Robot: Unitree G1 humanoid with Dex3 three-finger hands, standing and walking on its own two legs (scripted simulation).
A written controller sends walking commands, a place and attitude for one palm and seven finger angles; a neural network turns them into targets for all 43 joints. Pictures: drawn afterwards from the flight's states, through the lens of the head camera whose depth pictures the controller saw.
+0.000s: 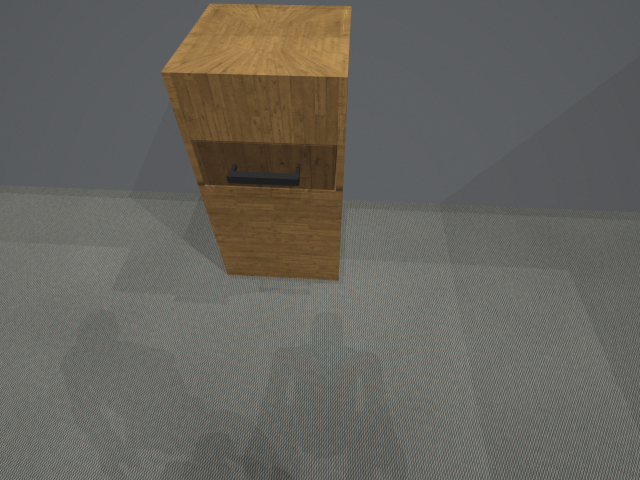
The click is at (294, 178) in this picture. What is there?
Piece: drawer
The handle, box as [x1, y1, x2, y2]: [227, 164, 299, 185]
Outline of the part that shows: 227,174 228,182 298,185 299,181 299,167 296,167 296,171 294,174 241,172 236,171 236,164 233,164 231,170 228,171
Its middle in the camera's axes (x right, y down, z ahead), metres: -0.16 -0.18 +1.08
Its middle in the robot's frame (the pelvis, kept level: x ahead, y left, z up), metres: +0.90 +0.21 -0.22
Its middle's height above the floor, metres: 0.55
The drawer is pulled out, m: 0.00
